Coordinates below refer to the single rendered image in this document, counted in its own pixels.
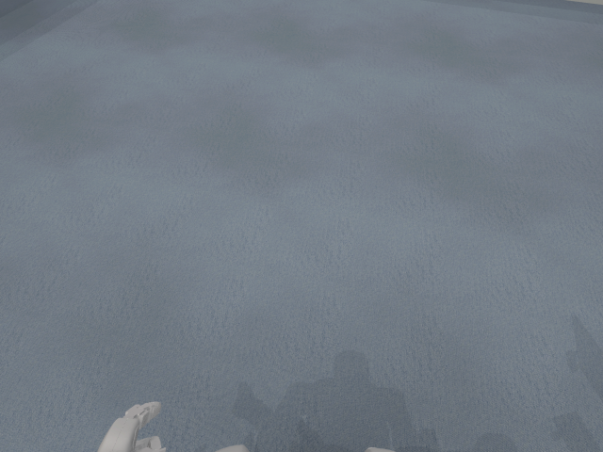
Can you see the left robot hand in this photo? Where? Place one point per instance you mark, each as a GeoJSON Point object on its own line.
{"type": "Point", "coordinates": [122, 435]}

